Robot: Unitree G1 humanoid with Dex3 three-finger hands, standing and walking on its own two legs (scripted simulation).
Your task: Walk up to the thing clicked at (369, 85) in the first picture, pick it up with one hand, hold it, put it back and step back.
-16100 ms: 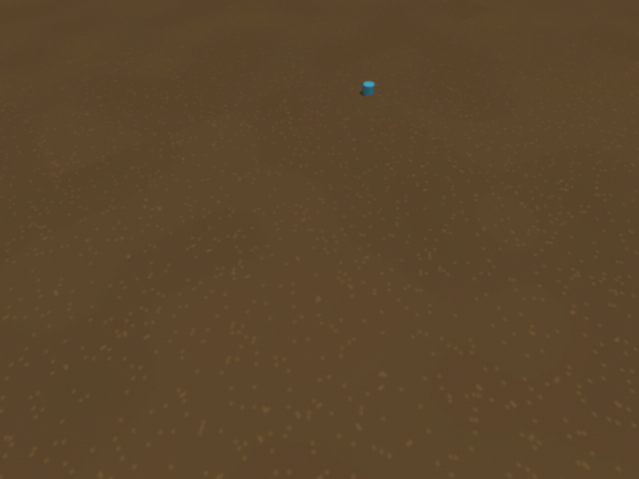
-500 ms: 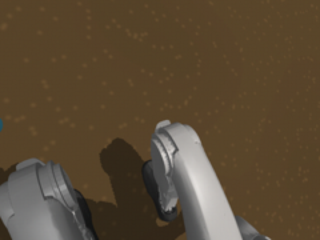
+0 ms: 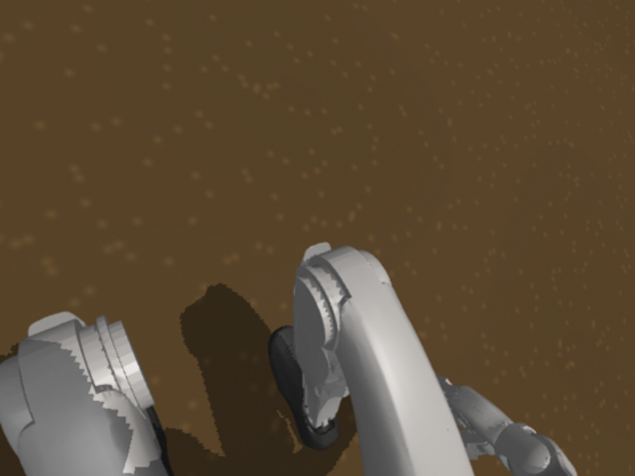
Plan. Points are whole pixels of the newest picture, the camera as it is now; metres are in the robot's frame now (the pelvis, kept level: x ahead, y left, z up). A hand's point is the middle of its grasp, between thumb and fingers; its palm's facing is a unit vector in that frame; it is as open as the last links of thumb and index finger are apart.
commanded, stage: rest palm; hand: left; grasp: from above
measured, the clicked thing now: out of the picture +0.41 +0.34 -0.26
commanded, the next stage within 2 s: close in 0.20 s
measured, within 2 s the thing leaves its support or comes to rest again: neither
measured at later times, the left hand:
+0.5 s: hand out of the picture +0.40 +0.32 -0.24, palm faces -0.39 -0.15 -0.91, open 13.7 cm
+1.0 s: hand out of the picture +0.40 +0.33 -0.25, palm faces -0.45 -0.19 -0.87, open 12.5 cm
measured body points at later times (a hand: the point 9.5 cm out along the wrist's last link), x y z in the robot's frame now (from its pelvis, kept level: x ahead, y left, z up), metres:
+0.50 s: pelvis +0.00 +0.00 +0.00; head +0.25 +0.13 +0.35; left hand +0.42 +0.33 -0.19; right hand +0.07 -0.25 -0.06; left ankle +0.07 +0.13 -0.26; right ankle +0.10 -0.12 -0.26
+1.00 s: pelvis +0.00 +0.00 +0.00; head +0.25 +0.14 +0.34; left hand +0.42 +0.34 -0.20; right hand +0.07 -0.24 -0.06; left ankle +0.07 +0.13 -0.26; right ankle +0.11 -0.12 -0.26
